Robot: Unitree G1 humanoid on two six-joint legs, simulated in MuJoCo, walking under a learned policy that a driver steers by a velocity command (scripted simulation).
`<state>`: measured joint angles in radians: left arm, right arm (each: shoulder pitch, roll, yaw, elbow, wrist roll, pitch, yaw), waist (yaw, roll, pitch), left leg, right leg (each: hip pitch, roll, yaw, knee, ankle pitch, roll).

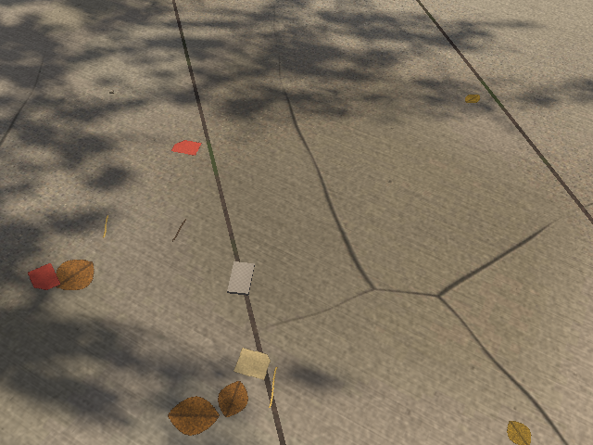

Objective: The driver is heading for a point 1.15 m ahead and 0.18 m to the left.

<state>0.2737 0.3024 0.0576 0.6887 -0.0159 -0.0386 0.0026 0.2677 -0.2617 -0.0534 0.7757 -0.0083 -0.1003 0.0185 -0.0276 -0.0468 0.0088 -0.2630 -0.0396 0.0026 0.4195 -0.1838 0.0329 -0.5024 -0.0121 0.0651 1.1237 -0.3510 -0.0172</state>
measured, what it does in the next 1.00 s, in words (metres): walks ahead: right foot, then left foot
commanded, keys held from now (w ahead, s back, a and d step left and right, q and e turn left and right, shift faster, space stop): w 0.44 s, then w+q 0.56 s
